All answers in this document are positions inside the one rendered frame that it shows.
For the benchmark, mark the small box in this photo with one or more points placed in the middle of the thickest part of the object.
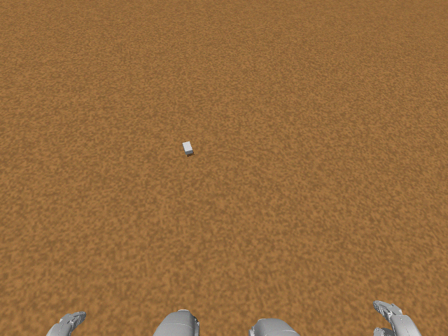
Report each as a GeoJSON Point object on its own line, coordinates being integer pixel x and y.
{"type": "Point", "coordinates": [187, 148]}

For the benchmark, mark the right robot hand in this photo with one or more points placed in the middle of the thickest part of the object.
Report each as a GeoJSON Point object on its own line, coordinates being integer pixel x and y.
{"type": "Point", "coordinates": [402, 325]}

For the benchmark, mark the left robot hand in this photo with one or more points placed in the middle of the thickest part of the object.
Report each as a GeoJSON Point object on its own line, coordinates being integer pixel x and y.
{"type": "Point", "coordinates": [67, 324]}

